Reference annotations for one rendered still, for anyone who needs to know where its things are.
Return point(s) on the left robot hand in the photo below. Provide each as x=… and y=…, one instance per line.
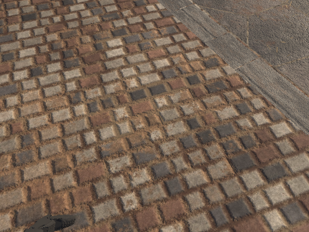
x=51, y=223

